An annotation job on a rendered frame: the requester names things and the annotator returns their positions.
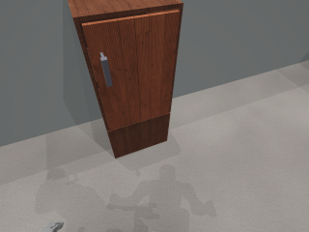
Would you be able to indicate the handle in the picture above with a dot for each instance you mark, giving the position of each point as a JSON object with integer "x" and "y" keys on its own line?
{"x": 106, "y": 70}

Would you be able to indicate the robot left hand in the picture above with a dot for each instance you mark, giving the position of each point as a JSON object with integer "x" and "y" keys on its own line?
{"x": 53, "y": 226}

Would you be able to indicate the cupboard door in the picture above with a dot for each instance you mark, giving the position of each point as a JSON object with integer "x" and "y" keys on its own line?
{"x": 140, "y": 51}

